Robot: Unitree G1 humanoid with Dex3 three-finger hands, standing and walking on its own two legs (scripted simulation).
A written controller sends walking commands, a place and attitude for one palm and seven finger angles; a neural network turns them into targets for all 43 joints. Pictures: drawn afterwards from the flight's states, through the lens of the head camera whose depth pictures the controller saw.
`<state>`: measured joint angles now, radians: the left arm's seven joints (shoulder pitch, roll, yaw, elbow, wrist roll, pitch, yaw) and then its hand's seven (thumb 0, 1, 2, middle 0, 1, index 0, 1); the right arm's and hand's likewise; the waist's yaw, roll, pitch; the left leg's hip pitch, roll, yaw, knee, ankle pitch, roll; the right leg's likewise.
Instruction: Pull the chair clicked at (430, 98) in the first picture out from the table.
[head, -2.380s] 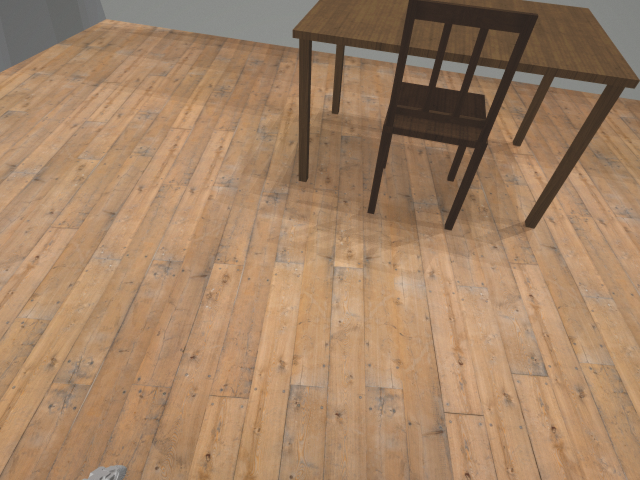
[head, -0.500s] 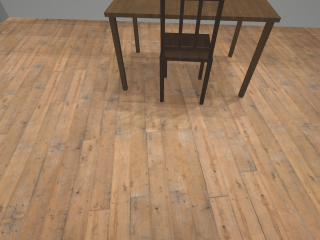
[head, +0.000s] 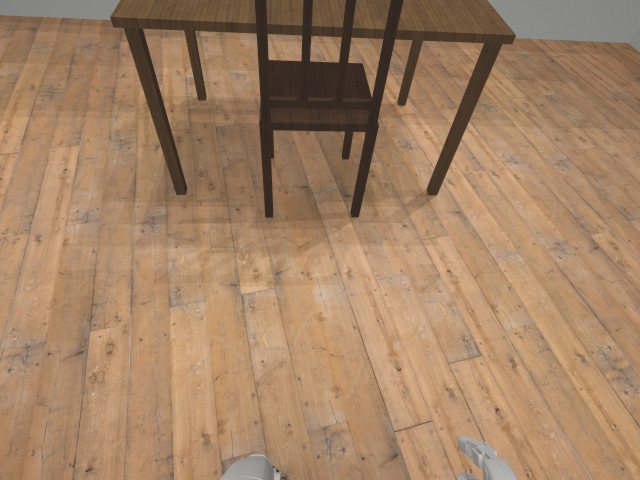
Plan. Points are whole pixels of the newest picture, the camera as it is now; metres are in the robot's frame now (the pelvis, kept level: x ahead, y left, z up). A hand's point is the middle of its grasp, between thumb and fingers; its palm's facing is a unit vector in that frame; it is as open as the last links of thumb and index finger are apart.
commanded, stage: walk to a spot facing it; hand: left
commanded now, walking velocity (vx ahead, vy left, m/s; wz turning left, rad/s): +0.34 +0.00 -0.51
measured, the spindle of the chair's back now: (306, 51) +1.16 +0.18 -0.06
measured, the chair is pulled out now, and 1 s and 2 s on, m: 0.00 0.00 0.00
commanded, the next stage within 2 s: turn to face it in 1.22 s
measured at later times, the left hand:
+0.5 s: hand (250, 331) +0.35 +0.16 -0.15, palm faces -0.34 -0.93 -0.12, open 7.4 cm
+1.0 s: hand (281, 265) +0.49 +0.13 -0.15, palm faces -0.40 -0.89 -0.23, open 7.4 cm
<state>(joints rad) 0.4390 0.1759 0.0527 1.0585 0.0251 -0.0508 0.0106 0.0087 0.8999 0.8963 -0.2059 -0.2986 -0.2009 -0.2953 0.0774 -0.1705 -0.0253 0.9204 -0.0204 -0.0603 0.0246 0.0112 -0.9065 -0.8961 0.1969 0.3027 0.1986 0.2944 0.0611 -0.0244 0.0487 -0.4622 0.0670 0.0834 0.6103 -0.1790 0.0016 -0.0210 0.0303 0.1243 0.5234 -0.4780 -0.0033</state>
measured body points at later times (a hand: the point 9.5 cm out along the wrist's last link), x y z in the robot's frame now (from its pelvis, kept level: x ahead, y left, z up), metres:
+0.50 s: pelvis +0.18 +0.03 +0.02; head +0.23 +0.04 +0.47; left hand +0.37 +0.21 -0.14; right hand +0.02 -0.15 -0.11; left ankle +0.10 +0.11 -0.72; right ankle +0.26 -0.13 -0.66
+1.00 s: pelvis +0.40 -0.05 +0.02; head +0.43 -0.06 +0.47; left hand +0.52 +0.17 -0.13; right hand +0.41 -0.33 -0.11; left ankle +0.56 +0.04 -0.68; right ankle +0.30 -0.11 -0.72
